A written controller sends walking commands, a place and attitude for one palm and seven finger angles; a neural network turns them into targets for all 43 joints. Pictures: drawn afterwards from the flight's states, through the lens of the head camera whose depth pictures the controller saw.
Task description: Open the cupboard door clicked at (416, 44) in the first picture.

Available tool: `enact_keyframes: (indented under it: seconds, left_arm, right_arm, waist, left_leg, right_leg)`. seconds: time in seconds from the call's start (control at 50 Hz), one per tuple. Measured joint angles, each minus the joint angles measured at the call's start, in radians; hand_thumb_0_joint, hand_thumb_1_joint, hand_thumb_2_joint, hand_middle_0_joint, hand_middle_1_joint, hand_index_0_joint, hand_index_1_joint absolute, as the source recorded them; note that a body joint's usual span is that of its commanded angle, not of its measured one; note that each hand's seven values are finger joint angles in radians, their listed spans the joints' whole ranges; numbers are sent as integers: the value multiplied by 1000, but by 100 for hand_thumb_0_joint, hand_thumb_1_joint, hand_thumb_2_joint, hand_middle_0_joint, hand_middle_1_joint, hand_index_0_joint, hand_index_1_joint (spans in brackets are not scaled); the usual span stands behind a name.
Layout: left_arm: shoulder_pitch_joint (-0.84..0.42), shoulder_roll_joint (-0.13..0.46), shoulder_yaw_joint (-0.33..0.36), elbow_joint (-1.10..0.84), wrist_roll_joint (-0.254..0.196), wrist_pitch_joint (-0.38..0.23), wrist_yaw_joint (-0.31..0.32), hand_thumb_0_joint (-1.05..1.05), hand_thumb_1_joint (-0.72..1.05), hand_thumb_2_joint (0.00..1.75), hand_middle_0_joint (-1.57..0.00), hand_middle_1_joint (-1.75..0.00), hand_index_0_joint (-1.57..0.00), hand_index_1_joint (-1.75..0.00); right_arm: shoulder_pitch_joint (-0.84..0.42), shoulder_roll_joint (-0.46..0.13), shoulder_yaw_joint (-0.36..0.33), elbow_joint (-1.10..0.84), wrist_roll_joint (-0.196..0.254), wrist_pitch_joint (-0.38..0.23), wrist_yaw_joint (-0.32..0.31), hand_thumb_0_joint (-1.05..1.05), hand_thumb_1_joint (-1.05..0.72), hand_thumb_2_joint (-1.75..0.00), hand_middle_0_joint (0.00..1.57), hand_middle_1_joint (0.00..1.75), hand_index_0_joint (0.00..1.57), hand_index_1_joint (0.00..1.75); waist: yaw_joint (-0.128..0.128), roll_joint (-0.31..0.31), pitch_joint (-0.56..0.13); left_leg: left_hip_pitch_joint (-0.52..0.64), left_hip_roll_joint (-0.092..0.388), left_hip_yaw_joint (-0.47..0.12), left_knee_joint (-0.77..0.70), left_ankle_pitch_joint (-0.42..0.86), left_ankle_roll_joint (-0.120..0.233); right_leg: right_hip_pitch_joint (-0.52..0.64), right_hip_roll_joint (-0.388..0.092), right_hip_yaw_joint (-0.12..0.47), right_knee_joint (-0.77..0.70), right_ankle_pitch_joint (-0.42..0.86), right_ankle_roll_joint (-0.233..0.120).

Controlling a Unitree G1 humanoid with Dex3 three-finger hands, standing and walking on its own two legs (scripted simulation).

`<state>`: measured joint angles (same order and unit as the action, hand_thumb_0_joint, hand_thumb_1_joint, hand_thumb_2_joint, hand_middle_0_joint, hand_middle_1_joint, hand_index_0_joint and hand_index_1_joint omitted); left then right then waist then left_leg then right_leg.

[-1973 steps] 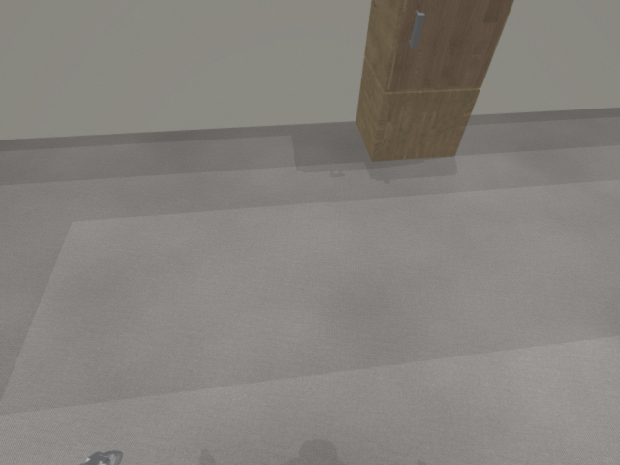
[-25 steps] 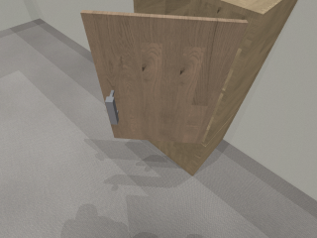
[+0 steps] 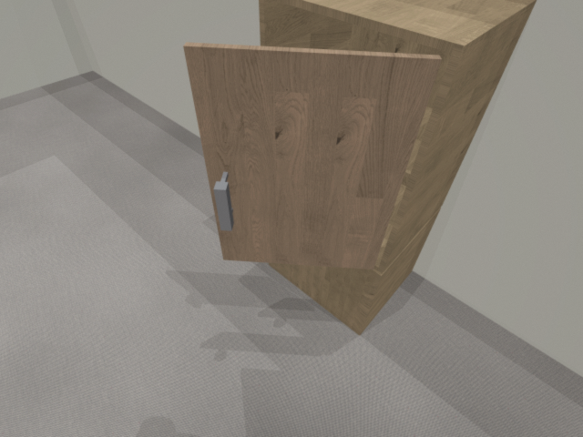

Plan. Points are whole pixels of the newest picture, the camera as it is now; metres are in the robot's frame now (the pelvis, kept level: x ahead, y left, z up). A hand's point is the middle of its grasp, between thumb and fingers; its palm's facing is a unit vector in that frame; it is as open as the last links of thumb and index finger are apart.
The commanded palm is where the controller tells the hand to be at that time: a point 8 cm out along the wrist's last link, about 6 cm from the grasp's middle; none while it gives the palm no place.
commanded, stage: come to a stop and stand still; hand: left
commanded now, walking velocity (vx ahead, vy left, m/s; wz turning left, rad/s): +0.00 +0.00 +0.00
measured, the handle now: (226, 200) +0.62 +0.19 -0.08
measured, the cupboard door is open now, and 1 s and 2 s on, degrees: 39 39 39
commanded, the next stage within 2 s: look again from close up in 0.16 s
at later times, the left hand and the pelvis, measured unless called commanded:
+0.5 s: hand out of the picture +0.03 +0.23 -0.16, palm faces -0.02 -0.96 -0.28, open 7.4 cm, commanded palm none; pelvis +0.00 +0.01 +0.01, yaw +0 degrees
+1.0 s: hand out of the picture +0.06 +0.22 -0.16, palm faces -0.01 -0.97 -0.26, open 7.4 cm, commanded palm none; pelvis +0.02 +0.01 +0.01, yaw +0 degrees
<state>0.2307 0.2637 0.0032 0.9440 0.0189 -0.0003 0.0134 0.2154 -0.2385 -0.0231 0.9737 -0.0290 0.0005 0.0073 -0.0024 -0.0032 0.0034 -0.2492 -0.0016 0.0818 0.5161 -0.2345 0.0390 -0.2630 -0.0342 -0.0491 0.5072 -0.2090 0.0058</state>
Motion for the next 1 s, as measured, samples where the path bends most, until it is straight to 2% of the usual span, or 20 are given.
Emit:
enact_keyframes:
  seconds: [0.36, 0.74, 1.0]
  left_arm:
    - [28, 29, -10, 126, -3, -7, -7, 1, 90, 90, -20, -30, -20, -30]
    - [-34, 15, -21, 141, -3, -14, -1, 1, 90, 90, -20, -30, -20, -30]
    - [-7, -8, -21, 154, -4, -6, 9, 1, 91, 90, -20, -30, -20, -30]
  right_arm:
    - [-1, -54, 1, 119, 12, -7, 1, 1, -90, -89, 20, 30, 20, 30]
    - [-72, -28, 18, 148, 16, -17, 1, 1, -90, -89, 20, 30, 20, 30]
    - [-48, -6, 22, 166, 12, -9, -7, 1, -90, -89, 20, 30, 20, 30]
  waist:
    - [3, -10, 17]
    - [5, -8, 16]
    - [5, -14, 6]
  left_leg:
    - [35, -11, 1, -82, 44, 6]
    - [89, -18, 2, -141, 55, 7]
    - [107, -15, 3, -147, 43, 2]
  right_leg:
    - [37, -6, 0, -85, 46, 9]
    - [88, -9, 2, -137, 54, 16]
    - [102, -6, 4, -139, 42, 15]
